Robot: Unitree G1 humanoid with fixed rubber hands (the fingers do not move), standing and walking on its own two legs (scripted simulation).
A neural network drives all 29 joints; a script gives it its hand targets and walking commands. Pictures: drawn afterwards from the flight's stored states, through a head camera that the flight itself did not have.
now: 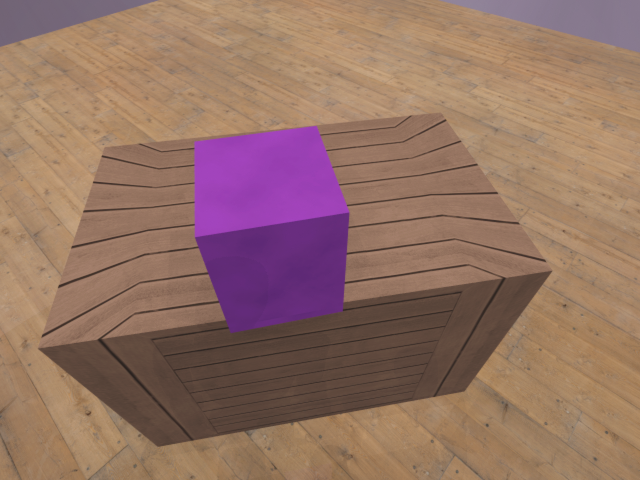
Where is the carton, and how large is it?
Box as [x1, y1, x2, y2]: [194, 126, 348, 332]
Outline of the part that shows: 316,126 194,142 195,238 231,332 342,310 348,210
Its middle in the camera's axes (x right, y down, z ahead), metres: -0.08 -0.01 +0.66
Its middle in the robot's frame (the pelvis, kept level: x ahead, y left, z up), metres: +0.51 +0.09 -0.01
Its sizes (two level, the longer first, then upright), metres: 0.210 0.200 0.250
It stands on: a pedestal, 0.64 m high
